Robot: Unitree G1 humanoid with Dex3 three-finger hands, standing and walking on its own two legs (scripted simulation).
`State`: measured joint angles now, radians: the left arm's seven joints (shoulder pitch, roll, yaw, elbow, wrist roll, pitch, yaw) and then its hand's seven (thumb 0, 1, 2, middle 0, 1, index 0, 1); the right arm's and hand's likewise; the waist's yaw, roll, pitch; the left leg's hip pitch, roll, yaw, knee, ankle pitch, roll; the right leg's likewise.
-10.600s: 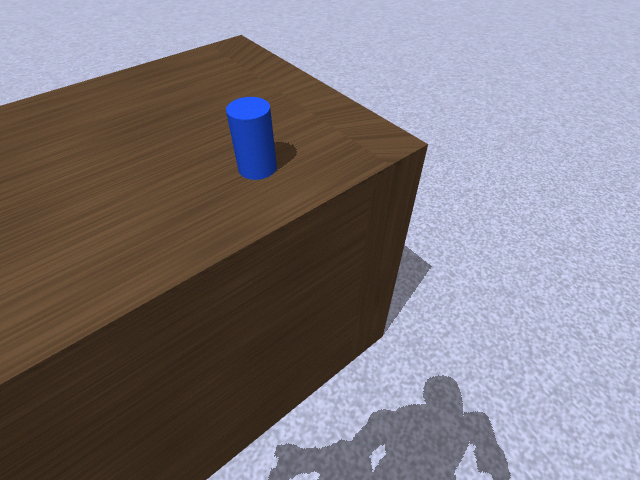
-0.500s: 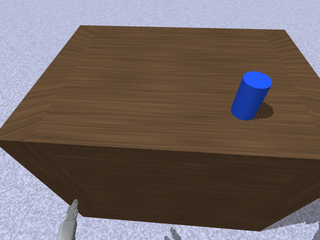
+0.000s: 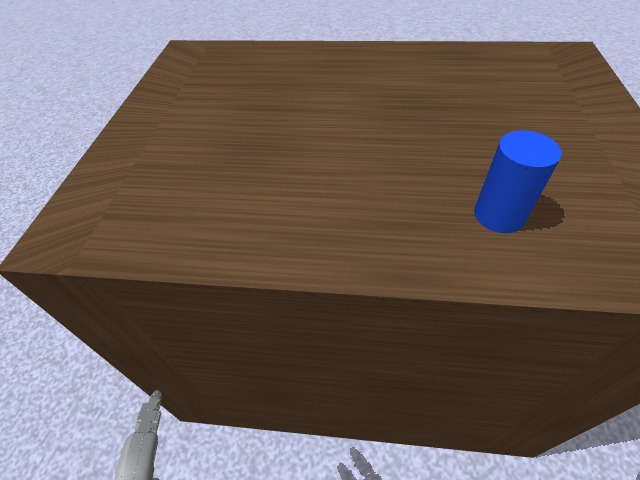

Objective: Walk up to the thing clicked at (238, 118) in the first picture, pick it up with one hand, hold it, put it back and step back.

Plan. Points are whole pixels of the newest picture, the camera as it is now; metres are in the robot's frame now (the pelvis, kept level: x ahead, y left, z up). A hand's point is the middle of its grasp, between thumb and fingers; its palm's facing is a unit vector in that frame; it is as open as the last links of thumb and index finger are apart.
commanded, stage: go down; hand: right
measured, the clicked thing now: (513, 184) +0.49 -0.21 +0.10
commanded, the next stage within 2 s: approach in 0.62 s
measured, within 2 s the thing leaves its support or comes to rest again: neither
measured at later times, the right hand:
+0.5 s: hand out of the picture +0.40 -0.41 +0.22, palm faces +0.22 +0.98 +0.01, open 17.7 cm
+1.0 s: hand out of the picture +0.41 -0.38 +0.18, palm faces +0.15 +0.99 +0.01, open 17.6 cm
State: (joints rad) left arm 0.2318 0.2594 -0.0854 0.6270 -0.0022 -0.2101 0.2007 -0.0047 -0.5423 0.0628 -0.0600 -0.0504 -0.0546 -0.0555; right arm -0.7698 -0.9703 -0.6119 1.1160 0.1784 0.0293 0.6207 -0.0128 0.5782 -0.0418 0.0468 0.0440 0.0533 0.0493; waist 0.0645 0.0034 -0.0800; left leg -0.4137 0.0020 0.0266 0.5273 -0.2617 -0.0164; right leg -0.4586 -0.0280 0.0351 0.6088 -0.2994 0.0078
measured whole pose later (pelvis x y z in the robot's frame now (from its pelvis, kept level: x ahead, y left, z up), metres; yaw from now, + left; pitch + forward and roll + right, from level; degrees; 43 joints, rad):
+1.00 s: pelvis +0.00 -0.01 +0.00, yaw +0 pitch +11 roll +2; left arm 0.26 0.26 -0.09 0.54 0.00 -0.23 0.18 -0.01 -0.54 0.05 -0.07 -0.05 -0.06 -0.06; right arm -0.83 -0.93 -0.52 1.19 0.18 0.00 0.60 -0.01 0.55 -0.04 0.04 0.04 0.05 0.04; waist 0.08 -0.01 -0.09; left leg -0.47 0.01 0.02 0.55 -0.27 -0.03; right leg -0.52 -0.02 0.03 0.65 -0.32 0.00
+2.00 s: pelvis -0.01 +0.00 -0.03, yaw +2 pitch +14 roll +2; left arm 0.34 0.24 0.01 0.30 -0.01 -0.08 0.02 -0.01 -0.53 0.05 -0.07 -0.06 -0.07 -0.06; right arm -0.83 -0.48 -0.43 0.99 0.11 -0.15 0.15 -0.01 0.55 -0.06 0.03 0.05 0.03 0.05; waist 0.11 -0.01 -0.11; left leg -0.69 -0.01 -0.01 0.80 -0.36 -0.02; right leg -0.71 -0.04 0.01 0.85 -0.40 0.01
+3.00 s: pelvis -0.01 +0.00 -0.03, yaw +2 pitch +14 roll +1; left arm 0.33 0.24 0.04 0.30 0.00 -0.07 0.01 -0.01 -0.53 0.05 -0.07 -0.06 -0.07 -0.05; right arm -0.87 -0.51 -0.43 1.05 0.10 -0.18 0.15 -0.01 0.34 -0.93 0.76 0.93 0.77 0.93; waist 0.12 -0.01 -0.11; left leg -0.67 0.00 -0.01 0.78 -0.36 -0.02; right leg -0.69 -0.03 0.00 0.83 -0.40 0.01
